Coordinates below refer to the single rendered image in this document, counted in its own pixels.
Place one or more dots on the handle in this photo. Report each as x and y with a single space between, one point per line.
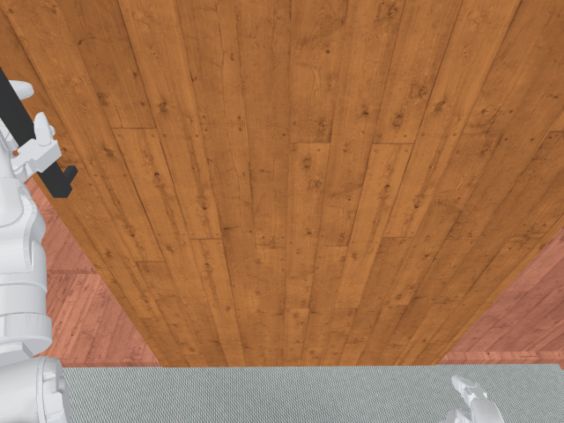
21 127

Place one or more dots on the robot left forearm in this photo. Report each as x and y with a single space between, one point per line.
25 328

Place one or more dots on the right robot hand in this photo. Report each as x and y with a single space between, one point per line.
482 410

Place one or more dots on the left robot upper arm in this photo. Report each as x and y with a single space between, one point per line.
34 391

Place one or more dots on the left robot hand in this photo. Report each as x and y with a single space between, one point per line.
37 154

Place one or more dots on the wardrobe door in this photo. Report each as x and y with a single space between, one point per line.
529 315
300 183

